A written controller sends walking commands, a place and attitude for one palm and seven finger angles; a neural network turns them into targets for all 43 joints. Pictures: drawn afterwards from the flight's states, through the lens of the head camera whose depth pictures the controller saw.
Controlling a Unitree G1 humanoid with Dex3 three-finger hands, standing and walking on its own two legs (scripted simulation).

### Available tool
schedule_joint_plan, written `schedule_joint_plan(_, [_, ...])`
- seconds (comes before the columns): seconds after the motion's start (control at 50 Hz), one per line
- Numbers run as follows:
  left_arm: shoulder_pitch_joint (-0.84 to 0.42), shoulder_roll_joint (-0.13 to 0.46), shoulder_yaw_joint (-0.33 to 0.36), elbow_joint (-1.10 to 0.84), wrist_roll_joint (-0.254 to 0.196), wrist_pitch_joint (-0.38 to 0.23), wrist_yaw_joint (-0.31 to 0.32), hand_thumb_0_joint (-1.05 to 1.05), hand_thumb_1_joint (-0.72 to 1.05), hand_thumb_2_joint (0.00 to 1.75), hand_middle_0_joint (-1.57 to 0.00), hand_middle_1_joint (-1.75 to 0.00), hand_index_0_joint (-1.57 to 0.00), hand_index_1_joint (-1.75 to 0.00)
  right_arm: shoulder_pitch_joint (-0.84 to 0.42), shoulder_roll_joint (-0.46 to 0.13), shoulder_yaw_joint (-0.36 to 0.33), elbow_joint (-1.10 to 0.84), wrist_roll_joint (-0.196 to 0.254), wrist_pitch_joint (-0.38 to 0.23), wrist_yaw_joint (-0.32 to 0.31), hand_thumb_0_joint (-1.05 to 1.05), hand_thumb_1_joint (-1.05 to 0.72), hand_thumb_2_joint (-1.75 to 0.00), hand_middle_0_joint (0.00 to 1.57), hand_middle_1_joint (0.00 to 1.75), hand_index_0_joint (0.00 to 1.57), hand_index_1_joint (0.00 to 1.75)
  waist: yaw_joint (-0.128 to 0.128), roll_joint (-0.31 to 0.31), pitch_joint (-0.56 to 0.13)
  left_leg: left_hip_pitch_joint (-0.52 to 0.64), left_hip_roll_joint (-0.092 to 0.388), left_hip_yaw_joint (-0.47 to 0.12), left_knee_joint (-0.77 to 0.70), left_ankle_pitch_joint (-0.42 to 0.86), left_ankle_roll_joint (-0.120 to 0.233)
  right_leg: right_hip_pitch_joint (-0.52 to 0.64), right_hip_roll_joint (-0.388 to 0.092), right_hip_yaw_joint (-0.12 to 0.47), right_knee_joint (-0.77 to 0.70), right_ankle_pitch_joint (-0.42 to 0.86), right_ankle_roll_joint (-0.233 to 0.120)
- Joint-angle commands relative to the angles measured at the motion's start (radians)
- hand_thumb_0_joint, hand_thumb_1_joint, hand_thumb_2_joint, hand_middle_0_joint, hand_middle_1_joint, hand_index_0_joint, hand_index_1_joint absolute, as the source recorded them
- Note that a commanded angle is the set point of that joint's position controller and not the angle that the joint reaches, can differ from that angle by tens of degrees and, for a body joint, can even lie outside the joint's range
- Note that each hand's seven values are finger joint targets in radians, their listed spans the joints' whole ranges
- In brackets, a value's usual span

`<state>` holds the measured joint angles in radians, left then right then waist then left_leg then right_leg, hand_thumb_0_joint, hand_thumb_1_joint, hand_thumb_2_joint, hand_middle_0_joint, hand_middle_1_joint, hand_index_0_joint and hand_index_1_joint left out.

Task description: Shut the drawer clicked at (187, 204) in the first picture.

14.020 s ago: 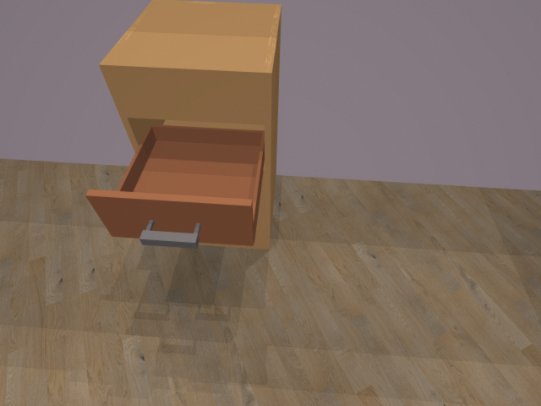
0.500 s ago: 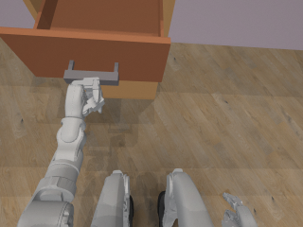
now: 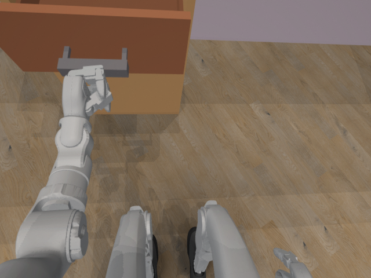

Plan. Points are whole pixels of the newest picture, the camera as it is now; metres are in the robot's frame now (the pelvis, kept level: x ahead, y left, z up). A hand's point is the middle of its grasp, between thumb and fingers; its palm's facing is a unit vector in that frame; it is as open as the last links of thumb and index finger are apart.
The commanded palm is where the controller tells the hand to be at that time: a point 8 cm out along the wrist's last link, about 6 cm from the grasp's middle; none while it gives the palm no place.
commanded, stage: push the drawer shut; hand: left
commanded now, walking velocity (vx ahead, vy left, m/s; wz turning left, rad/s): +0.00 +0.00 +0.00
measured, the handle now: (95, 59) +0.56 +0.17 +0.01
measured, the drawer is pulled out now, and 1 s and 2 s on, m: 0.12 0.01 0.00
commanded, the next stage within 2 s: pull the fist back off the drawer in 1.30 s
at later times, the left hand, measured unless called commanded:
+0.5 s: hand (110, 68) +0.55 +0.14 +0.00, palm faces +0.01 -1.00 -0.06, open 3.1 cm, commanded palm +0.54 +0.17 +0.01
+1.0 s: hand (108, 46) +0.60 +0.15 +0.00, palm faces +0.01 -1.00 -0.03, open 3.0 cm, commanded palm +0.61 +0.15 +0.01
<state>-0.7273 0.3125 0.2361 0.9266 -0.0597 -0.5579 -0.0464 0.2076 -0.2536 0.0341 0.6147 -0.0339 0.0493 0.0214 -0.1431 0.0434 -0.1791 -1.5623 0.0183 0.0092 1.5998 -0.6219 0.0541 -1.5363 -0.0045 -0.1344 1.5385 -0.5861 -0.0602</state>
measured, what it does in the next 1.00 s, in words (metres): stands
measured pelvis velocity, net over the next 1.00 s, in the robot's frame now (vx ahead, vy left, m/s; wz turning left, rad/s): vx -0.01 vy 0.01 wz -0.07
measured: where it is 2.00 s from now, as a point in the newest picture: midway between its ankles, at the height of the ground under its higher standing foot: (173, 269)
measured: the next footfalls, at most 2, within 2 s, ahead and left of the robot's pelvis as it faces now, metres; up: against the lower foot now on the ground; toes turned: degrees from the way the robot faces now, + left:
none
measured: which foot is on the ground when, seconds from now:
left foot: down 0.00-1.00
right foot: down 0.00-1.00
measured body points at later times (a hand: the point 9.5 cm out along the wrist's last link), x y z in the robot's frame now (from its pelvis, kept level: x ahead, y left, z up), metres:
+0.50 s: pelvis -0.01 +0.00 -0.01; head +0.20 +0.03 +0.39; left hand +0.54 +0.19 +0.01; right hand +0.02 -0.26 -0.13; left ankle +0.04 +0.09 -0.54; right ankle +0.06 -0.10 -0.54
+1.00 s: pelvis -0.01 +0.01 -0.02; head +0.23 +0.05 +0.35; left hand +0.60 +0.20 +0.01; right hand -0.02 -0.24 -0.12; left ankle +0.04 +0.09 -0.54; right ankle +0.06 -0.10 -0.54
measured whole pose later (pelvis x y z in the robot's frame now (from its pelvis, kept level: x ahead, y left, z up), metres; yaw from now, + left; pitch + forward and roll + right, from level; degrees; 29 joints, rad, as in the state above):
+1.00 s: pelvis -0.01 +0.01 -0.02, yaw -4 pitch +39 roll -8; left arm -1.22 0.60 0.38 1.22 0.07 -0.43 -0.08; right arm 0.30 -0.25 0.10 0.59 -0.07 0.11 0.05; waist -0.29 0.06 -0.13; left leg -1.74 0.04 -0.02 1.69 -0.63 0.08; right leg -1.69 0.02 -0.16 1.57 -0.56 -0.04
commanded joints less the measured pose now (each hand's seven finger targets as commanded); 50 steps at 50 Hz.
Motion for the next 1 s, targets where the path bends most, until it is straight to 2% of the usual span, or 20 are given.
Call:
schedule_joint_plan(0.0, [-0.494,0.179,0.036,-0.195,-0.005,-0.064,-0.004,0.00,0.90,0.90,-1.40,-1.60,-1.40,-1.60,0.154,-0.175,-0.062,-0.055,-0.006,-0.006,-0.006,0.00,-0.90,-0.90,0.20,0.30,0.20,0.30,-0.061,0.105,-0.625,0.427,-0.010,-0.102,-0.168,0.319,-0.022,0.314,0.022,0.122,-0.197,0.226,0.035])
schedule_joint_plan(0.06, [-0.546,0.198,0.048,-0.142,-0.002,-0.056,-0.008,0.00,0.90,0.90,-1.40,-1.60,-1.40,-1.60,0.165,-0.175,-0.056,-0.053,-0.008,0.001,-0.006,0.00,-0.90,-0.90,0.20,0.30,0.20,0.30,-0.074,0.093,-0.585,0.384,-0.011,-0.103,-0.164,0.290,-0.016,0.313,0.025,0.124,-0.200,0.204,0.035])
schedule_joint_plan(0.1, [-0.575,0.233,0.071,-0.127,0.004,-0.057,-0.008,0.00,0.90,0.90,-1.40,-1.60,-1.40,-1.60,0.169,-0.180,-0.056,-0.051,-0.010,0.008,-0.007,0.00,-0.90,-0.90,0.20,0.30,0.20,0.30,-0.075,0.100,-0.599,0.376,-0.009,-0.101,-0.154,0.279,-0.015,0.308,0.025,0.129,-0.200,0.192,0.036])
schedule_joint_plan(0.16, [-0.627,0.216,0.054,-0.101,0.011,-0.058,-0.008,0.00,0.90,0.90,-1.40,-1.60,-1.40,-1.60,0.184,-0.180,-0.054,-0.049,-0.014,0.012,-0.005,0.00,-0.90,-0.90,0.20,0.30,0.20,0.30,-0.091,0.117,-0.609,0.400,-0.007,-0.114,-0.153,0.289,-0.014,0.273,0.028,0.119,-0.191,0.192,0.036])
schedule_joint_plan(0.24, [-0.679,0.282,0.096,-0.062,0.019,-0.051,-0.004,0.00,0.90,0.90,-1.40,-1.60,-1.40,-1.60,0.198,-0.185,-0.048,-0.044,-0.019,0.022,-0.004,0.00,-0.90,-0.90,0.20,0.30,0.20,0.30,-0.100,0.108,-0.596,0.344,-0.009,-0.101,-0.136,0.272,-0.009,0.298,0.031,0.132,-0.199,0.183,0.037])
schedule_joint_plan(0.26, [-0.685,0.308,0.114,-0.064,0.023,-0.055,-0.004,0.00,0.90,0.90,-1.40,-1.60,-1.40,-1.60,0.204,-0.186,-0.046,-0.047,-0.021,0.023,-0.005,0.00,-0.90,-0.90,0.20,0.30,0.20,0.30,-0.095,0.113,-0.611,0.355,-0.007,-0.108,-0.141,0.287,-0.009,0.303,0.032,0.127,-0.190,0.194,0.036])
schedule_joint_plan(0.28, [-0.701,0.291,0.092,-0.075,0.030,-0.057,-0.008,0.00,0.90,0.90,-1.40,-1.60,-1.40,-1.60,0.206,-0.186,-0.047,-0.050,-0.021,0.026,-0.002,0.00,-0.90,-0.90,0.20,0.30,0.20,0.30,-0.095,0.155,-0.634,0.382,-0.006,-0.109,-0.141,0.297,-0.012,0.288,0.033,0.126,-0.190,0.198,0.034])
schedule_joint_plan(0.3, [-0.701,0.280,0.091,-0.059,0.025,-0.051,-0.010,0.00,0.90,0.90,-1.40,-1.60,-1.40,-1.60,0.209,-0.184,-0.047,-0.046,-0.021,0.027,0.001,0.00,-0.90,-0.90,0.20,0.30,0.20,0.30,-0.099,0.150,-0.634,0.382,-0.007,-0.108,-0.137,0.300,-0.011,0.286,0.032,0.127,-0.193,0.201,0.035])
schedule_joint_plan(0.34, [-0.706,0.309,0.109,-0.032,0.030,-0.042,-0.014,0.00,0.90,0.90,-1.40,-1.60,-1.40,-1.60,0.218,-0.191,-0.045,-0.044,-0.022,0.034,0.002,0.00,-0.90,-0.90,0.20,0.30,0.20,0.30,-0.105,0.123,-0.624,0.363,-0.003,-0.112,-0.134,0.289,-0.010,0.286,0.036,0.124,-0.192,0.191,0.036])
schedule_joint_plan(0.44, [-0.755,0.369,0.140,0.005,0.041,-0.023,-0.020,0.00,0.90,0.90,-1.40,-1.60,-1.40,-1.60,0.235,-0.194,-0.035,-0.046,-0.023,0.044,0.001,0.00,-0.90,-0.90,0.20,0.30,0.20,0.30,-0.120,0.119,-0.601,0.310,0.000,-0.110,-0.122,0.272,-0.004,0.289,0.039,0.129,-0.192,0.181,0.037])
schedule_joint_plan(0.46, [-0.787,0.360,0.132,0.001,0.039,-0.023,-0.020,0.00,0.90,0.90,-1.40,-1.60,-1.40,-1.60,0.242,-0.191,-0.033,-0.046,-0.025,0.042,0.000,0.00,-0.90,-0.90,0.20,0.30,0.20,0.30,-0.129,0.141,-0.600,0.324,0.000,-0.116,-0.125,0.280,-0.002,0.271,0.039,0.124,-0.188,0.185,0.038])
schedule_joint_plan(0.48, [-0.787,0.388,0.155,0.006,0.043,-0.021,-0.019,0.00,0.90,0.90,-1.40,-1.60,-1.40,-1.60,0.247,-0.197,-0.033,-0.045,-0.028,0.043,0.001,0.00,-0.90,-0.90,0.20,0.30,0.20,0.30,-0.122,0.157,-0.612,0.330,0.001,-0.118,-0.122,0.274,-0.005,0.261,0.040,0.120,-0.183,0.176,0.037])
schedule_joint_plan(0.6, [-0.852,0.415,0.156,0.025,0.055,0.002,-0.025,0.00,0.90,0.90,-1.40,-1.60,-1.40,-1.60,0.272,-0.204,-0.026,-0.038,-0.033,0.050,0.004,0.00,-0.90,-0.90,0.20,0.30,0.20,0.30,-0.144,0.192,-0.618,0.363,0.009,-0.137,-0.116,0.305,-0.009,0.211,0.043,0.103,-0.169,0.190,0.035])
schedule_joint_plan(0.68, [-0.893,0.459,0.178,0.012,0.066,0.013,-0.026,0.00,0.90,0.90,-1.40,-1.60,-1.40,-1.60,0.289,-0.212,-0.022,-0.037,-0.037,0.054,0.007,0.00,-0.90,-0.90,0.20,0.30,0.20,0.30,-0.145,0.233,-0.644,0.397,0.014,-0.152,-0.112,0.333,-0.012,0.184,0.045,0.093,-0.154,0.201,0.032])
schedule_joint_plan(0.7, [-0.900,0.415,0.140,0.023,0.071,0.021,-0.029,0.00,0.90,0.90,-1.40,-1.60,-1.40,-1.60,0.290,-0.210,-0.025,-0.036,-0.036,0.056,0.010,0.00,-0.90,-0.90,0.20,0.30,0.20,0.30,-0.158,0.240,-0.641,0.412,0.015,-0.158,-0.112,0.333,-0.013,0.160,0.045,0.089,-0.155,0.198,0.033])
schedule_joint_plan(0.78, [-0.934,0.479,0.185,0.026,0.081,0.037,-0.019,0.00,0.90,0.90,-1.40,-1.60,-1.40,-1.60,0.313,-0.216,-0.018,-0.034,-0.041,0.061,0.012,0.00,-0.90,-0.90,0.20,0.30,0.20,0.30,-0.160,0.247,-0.645,0.408,0.017,-0.162,-0.107,0.357,-0.013,0.166,0.046,0.084,-0.147,0.215,0.033])
schedule_joint_plan(0.8, [-0.942,0.456,0.164,0.038,0.086,0.044,-0.019,0.00,0.90,0.90,-1.40,-1.60,-1.40,-1.60,0.311,-0.213,-0.019,-0.033,-0.040,0.062,0.014,0.00,-0.90,-0.90,0.20,0.30,0.20,0.30,-0.169,0.240,-0.639,0.406,0.018,-0.165,-0.106,0.349,-0.013,0.157,0.048,0.082,-0.149,0.209,0.033])
schedule_joint_plan(0.84, [-0.964,0.481,0.175,0.069,0.093,0.060,-0.016,0.00,0.90,0.90,-1.40,-1.60,-1.40,-1.60,0.318,-0.216,-0.013,-0.027,-0.041,0.065,0.013,0.00,-0.90,-0.90,0.20,0.30,0.20,0.30,-0.184,0.219,-0.601,0.359,0.019,-0.163,-0.098,0.319,-0.008,0.150,0.049,0.082,-0.149,0.193,0.034])
schedule_joint_plan(0.92, [-1.037,0.499,0.164,0.039,0.115,0.066,-0.010,0.00,0.90,0.90,-1.40,-1.60,-1.40,-1.60,0.333,-0.219,-0.010,-0.025,-0.046,0.066,0.016,0.00,-0.90,-0.90,0.20,0.30,0.20,0.30,-0.192,0.300,-0.641,0.426,0.023,-0.184,-0.095,0.355,-0.015,0.098,0.047,0.073,-0.133,0.204,0.030])
schedule_joint_plan(0.98, [-1.069,0.511,0.164,0.060,0.126,0.080,-0.006,0.00,0.90,0.90,-1.40,-1.60,-1.40,-1.60,0.347,-0.224,-0.006,-0.022,-0.051,0.069,0.018,0.00,-0.90,-0.90,0.20,0.30,0.20,0.30,-0.211,0.308,-0.624,0.435,0.028,-0.199,-0.090,0.367,-0.017,0.066,0.047,0.062,-0.122,0.208,0.031])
